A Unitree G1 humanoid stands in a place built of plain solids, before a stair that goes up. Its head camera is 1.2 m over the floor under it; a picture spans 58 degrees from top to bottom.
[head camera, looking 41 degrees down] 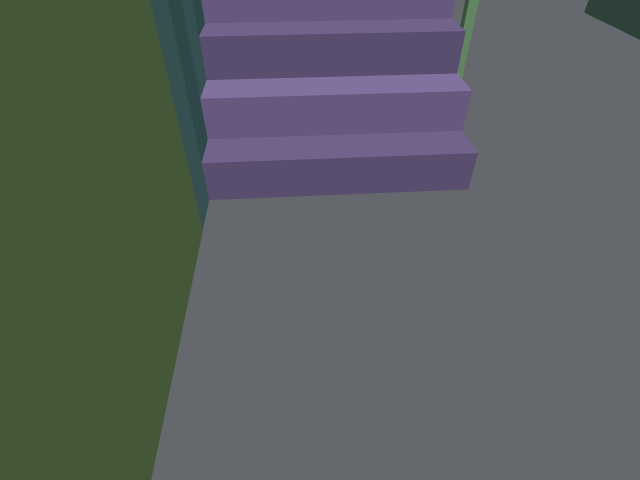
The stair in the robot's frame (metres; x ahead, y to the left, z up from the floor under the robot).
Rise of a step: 0.20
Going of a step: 0.22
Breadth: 1.25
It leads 4 degrees to the left of straight ahead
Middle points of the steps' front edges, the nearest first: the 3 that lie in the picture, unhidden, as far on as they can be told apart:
1.71 -0.10 0.20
1.93 -0.09 0.40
2.15 -0.07 0.60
